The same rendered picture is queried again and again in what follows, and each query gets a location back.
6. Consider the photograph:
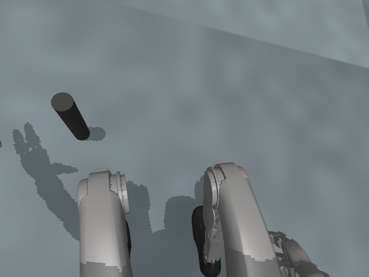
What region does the right robot hand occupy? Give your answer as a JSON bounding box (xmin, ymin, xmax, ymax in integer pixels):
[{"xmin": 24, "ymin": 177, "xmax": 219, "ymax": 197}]
[{"xmin": 268, "ymin": 231, "xmax": 311, "ymax": 277}]

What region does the right robot foot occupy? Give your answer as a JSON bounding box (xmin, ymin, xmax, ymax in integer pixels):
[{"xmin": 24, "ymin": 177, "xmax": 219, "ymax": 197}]
[{"xmin": 192, "ymin": 205, "xmax": 221, "ymax": 277}]

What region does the can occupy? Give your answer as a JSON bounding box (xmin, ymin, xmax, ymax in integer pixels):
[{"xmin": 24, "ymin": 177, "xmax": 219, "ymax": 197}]
[{"xmin": 51, "ymin": 92, "xmax": 90, "ymax": 141}]

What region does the right robot arm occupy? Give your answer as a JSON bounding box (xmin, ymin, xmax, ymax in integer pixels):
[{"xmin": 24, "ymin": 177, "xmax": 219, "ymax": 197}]
[{"xmin": 294, "ymin": 262, "xmax": 330, "ymax": 277}]

